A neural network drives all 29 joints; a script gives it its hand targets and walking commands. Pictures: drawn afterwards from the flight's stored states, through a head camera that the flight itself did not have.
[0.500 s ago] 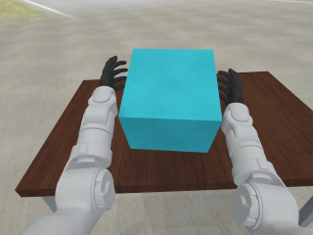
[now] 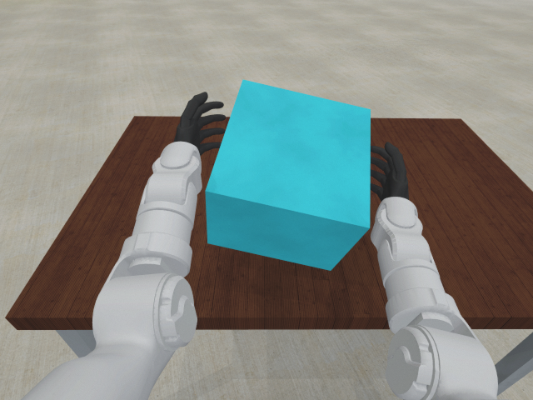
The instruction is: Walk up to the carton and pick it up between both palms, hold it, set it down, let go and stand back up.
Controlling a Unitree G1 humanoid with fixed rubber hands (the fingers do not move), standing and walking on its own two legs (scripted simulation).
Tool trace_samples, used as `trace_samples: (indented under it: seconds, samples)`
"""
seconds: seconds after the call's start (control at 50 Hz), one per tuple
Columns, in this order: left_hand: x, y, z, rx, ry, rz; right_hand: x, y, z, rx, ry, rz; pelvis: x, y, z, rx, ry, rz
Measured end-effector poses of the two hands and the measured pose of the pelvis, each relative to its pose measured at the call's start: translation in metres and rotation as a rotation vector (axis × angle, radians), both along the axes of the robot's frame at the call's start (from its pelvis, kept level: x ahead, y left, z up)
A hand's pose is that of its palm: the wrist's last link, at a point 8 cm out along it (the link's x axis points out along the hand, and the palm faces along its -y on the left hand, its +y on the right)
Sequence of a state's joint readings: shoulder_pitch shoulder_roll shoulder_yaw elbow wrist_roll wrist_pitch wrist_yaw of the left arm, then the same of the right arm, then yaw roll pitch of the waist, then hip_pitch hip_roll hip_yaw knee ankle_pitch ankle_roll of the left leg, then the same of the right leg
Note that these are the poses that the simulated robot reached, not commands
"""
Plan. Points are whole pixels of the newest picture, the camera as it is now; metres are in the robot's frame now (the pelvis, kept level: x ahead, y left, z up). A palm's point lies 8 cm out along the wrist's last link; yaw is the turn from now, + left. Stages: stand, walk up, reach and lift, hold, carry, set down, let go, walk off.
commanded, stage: set down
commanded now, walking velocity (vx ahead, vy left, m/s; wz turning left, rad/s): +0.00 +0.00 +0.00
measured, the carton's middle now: (287, 177) +0.46 -0.02 +0.14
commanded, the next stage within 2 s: none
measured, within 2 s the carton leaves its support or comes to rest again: rests again in 1.90 s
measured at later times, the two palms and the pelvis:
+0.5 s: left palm (213, 193) +0.44 +0.11 +0.13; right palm (402, 217) +0.39 -0.20 +0.11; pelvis -0.02 -0.01 +0.00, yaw -1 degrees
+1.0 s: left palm (217, 207) +0.42 +0.10 +0.11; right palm (407, 235) +0.37 -0.21 +0.09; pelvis -0.03 -0.01 +0.00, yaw -3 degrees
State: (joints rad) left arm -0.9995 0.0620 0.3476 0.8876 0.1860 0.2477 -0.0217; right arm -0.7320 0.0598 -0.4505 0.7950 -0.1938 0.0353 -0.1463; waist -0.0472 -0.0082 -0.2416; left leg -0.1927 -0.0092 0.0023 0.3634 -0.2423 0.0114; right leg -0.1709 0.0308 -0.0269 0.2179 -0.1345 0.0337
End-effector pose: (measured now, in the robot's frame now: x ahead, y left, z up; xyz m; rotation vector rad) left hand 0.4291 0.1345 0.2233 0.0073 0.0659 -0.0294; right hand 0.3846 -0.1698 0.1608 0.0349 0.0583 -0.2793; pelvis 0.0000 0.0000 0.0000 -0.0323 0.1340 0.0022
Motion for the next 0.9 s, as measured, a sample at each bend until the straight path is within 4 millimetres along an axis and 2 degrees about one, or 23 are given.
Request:
trace_samples:
  seconds: [0.04, 0.08, 0.12, 0.18, 0.2, 0.24, 0.28, 0.34, 0.4, 0.46, 0.52, 0.62, 0.68, 0.76, 0.9]
  samples:
    - [0.002, 0.005, -0.005, -0.070, 0.030, 0.005, 0.004, 0.003, 0.003, -0.018, 0.019, 0.010, -0.003, -0.002, 0.000, 0.003, -0.031, 0.001]
    - [0.004, 0.011, -0.022, -0.100, 0.075, 0.012, 0.007, 0.007, -0.003, -0.027, 0.059, 0.020, -0.009, -0.004, -0.002, 0.005, -0.052, 0.001]
    - [0.004, 0.016, -0.048, -0.074, 0.146, 0.018, 0.008, 0.009, -0.019, -0.026, 0.109, 0.024, -0.016, -0.003, -0.004, 0.003, -0.062, 0.001]
    - [-0.003, 0.019, -0.101, -0.011, 0.286, 0.022, 0.003, 0.009, -0.053, -0.003, 0.185, 0.022, -0.026, 0.001, -0.004, -0.003, -0.076, 0.002]
    - [-0.007, 0.015, -0.118, 0.027, 0.327, -0.002, 0.002, 0.006, -0.062, 0.015, 0.193, 0.012, -0.028, 0.003, -0.004, -0.004, -0.079, 0.000]
    - [-0.011, 0.007, -0.134, 0.098, 0.329, -0.005, -0.001, 0.000, -0.075, 0.047, 0.180, -0.001, -0.029, 0.004, -0.004, -0.005, -0.053, -0.007]
    - [-0.009, -0.001, -0.130, 0.154, 0.285, -0.002, -0.001, -0.007, -0.078, 0.068, 0.122, -0.010, -0.027, 0.005, -0.004, -0.010, 0.011, -0.011]
    - [-0.001, -0.016, -0.115, 0.178, 0.197, -0.017, 0.000, -0.020, -0.069, 0.041, 0.036, -0.023, -0.019, 0.002, -0.005, -0.007, 0.116, -0.023]
    - [0.006, -0.028, -0.100, 0.130, 0.139, -0.024, 0.002, -0.032, -0.056, -0.007, -0.015, -0.040, -0.016, -0.006, -0.005, 0.017, 0.137, -0.022]
    - [0.009, -0.029, -0.094, 0.055, 0.135, -0.021, 0.003, -0.034, -0.048, -0.030, -0.015, -0.040, -0.016, -0.011, -0.003, 0.025, 0.125, -0.021]
    - [0.006, -0.022, -0.103, -0.014, 0.170, -0.010, 0.004, -0.028, -0.050, -0.047, 0.026, -0.017, -0.020, -0.013, -0.001, 0.027, 0.076, -0.021]
    - [-0.008, -0.008, -0.141, -0.039, 0.262, 0.008, -0.001, -0.016, -0.070, -0.040, 0.110, -0.002, -0.029, -0.009, -0.002, 0.023, 0.039, -0.019]
    - [-0.010, -0.007, -0.147, -0.015, 0.254, 0.002, -0.004, -0.014, -0.076, -0.039, 0.118, -0.011, -0.032, -0.005, -0.002, 0.019, 0.033, -0.019]
    - [-0.009, -0.014, -0.135, 0.040, 0.214, 0.001, -0.007, -0.019, -0.074, -0.009, 0.086, -0.030, -0.030, -0.004, -0.002, 0.020, 0.055, -0.030]
    - [-0.004, -0.034, -0.106, 0.022, 0.140, -0.023, -0.011, -0.038, -0.050, 0.014, 0.006, -0.054, -0.023, -0.012, -0.004, 0.034, 0.066, -0.052]
